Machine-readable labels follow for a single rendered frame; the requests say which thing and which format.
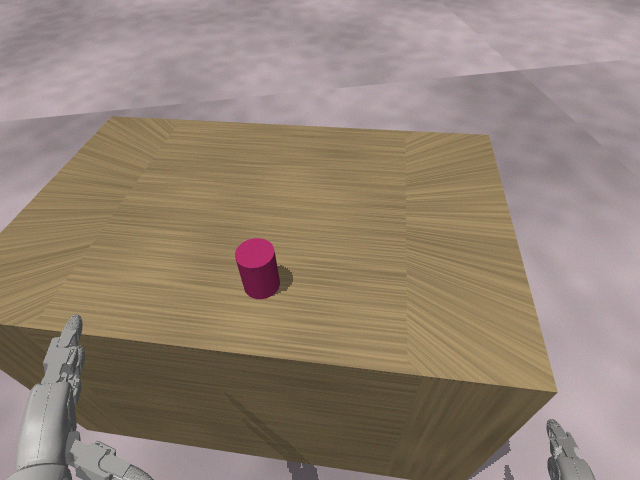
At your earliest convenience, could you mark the left robot hand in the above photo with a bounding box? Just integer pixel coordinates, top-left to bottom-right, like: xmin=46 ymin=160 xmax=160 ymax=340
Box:
xmin=15 ymin=314 xmax=153 ymax=480

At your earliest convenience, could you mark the right robot hand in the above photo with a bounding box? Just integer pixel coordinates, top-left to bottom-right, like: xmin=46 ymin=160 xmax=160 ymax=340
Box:
xmin=547 ymin=419 xmax=595 ymax=480

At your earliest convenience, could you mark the left robot arm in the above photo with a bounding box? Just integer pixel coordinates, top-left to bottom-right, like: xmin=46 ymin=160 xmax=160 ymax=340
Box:
xmin=5 ymin=463 xmax=72 ymax=480

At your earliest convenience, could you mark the can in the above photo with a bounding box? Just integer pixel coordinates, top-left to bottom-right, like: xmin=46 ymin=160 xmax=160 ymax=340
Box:
xmin=235 ymin=238 xmax=280 ymax=299

